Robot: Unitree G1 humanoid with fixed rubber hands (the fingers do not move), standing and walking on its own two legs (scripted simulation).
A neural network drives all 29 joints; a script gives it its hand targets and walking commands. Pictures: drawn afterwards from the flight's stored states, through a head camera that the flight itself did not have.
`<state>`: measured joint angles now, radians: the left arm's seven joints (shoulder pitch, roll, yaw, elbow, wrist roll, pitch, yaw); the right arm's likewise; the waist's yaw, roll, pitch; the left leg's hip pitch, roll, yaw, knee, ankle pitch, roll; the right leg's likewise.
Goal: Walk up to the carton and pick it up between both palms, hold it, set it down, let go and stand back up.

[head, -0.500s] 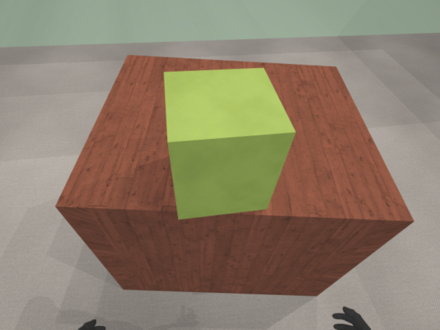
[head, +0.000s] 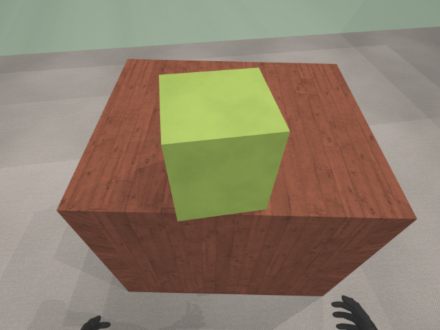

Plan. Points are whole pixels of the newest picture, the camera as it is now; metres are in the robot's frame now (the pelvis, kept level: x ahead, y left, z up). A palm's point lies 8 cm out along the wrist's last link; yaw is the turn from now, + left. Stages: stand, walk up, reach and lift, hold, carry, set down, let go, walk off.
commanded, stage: walk up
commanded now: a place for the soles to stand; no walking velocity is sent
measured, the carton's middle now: (216, 147) +0.46 +0.02 +0.05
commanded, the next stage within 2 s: reach and lift in 0.46 s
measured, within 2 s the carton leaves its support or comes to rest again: neither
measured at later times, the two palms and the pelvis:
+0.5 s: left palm out of the picture +0.09 +0.26 -0.10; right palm out of the picture +0.09 -0.26 -0.09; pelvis +0.00 +0.00 +0.00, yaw -1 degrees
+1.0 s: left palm (100, 301) +0.18 +0.23 -0.05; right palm (374, 306) +0.16 -0.26 -0.04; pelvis +0.00 -0.01 +0.02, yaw -4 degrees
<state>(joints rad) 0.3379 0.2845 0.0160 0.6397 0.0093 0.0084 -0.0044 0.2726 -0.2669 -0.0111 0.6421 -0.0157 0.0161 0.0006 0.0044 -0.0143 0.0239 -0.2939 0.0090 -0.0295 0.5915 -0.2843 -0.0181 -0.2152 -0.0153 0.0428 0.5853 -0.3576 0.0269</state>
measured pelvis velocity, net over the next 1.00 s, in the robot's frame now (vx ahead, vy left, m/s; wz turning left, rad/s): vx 0.00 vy -0.01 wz -0.07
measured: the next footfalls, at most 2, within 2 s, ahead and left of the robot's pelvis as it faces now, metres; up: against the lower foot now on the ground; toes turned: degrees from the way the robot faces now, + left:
none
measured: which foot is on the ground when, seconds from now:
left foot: down 0.00-1.00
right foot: down 0.00-1.00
